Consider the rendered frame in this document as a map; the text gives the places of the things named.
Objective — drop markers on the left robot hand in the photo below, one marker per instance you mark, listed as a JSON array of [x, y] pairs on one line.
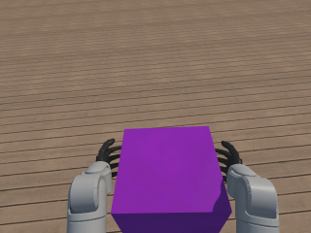
[[105, 151]]

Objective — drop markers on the carton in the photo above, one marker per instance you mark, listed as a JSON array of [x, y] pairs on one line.
[[169, 180]]

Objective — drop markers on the robot right forearm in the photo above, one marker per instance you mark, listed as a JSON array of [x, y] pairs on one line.
[[256, 200]]

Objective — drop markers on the right robot hand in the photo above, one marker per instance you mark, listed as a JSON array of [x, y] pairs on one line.
[[232, 156]]

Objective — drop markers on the robot left forearm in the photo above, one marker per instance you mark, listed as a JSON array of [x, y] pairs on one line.
[[87, 199]]

